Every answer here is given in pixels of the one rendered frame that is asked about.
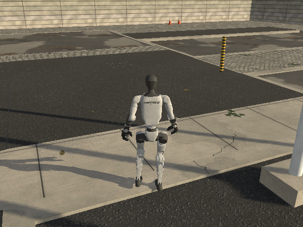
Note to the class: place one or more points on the robot right foot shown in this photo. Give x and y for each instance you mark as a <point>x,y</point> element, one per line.
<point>159,186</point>

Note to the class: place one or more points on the left robot forearm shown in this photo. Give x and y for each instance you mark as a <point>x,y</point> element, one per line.
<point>127,124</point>

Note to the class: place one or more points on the right robot upper arm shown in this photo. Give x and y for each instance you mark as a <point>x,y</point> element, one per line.
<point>168,106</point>

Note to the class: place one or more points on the robot left foot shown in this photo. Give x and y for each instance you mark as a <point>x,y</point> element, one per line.
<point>137,182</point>

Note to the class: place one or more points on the right robot forearm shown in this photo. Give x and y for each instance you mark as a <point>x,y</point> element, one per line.
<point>173,122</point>

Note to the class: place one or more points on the left robot hand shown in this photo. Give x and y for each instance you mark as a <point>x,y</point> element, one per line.
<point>126,134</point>

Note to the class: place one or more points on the right robot hand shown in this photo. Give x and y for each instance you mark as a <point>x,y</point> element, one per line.
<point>175,129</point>

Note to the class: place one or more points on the robot foot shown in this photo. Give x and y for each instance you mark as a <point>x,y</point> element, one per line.
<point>159,186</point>
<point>137,182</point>

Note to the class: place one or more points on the left robot upper arm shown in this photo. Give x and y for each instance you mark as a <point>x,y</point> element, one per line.
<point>133,108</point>

